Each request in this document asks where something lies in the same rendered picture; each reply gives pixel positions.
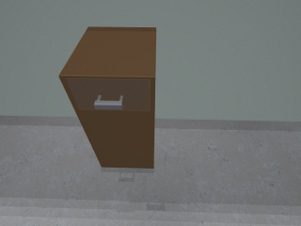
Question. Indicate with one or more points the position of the drawer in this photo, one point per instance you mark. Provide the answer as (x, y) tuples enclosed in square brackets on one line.
[(136, 92)]

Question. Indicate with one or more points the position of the handle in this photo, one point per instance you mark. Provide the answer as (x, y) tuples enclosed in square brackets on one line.
[(108, 105)]

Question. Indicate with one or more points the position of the cabinet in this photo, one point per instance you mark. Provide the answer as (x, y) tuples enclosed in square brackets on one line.
[(119, 138)]

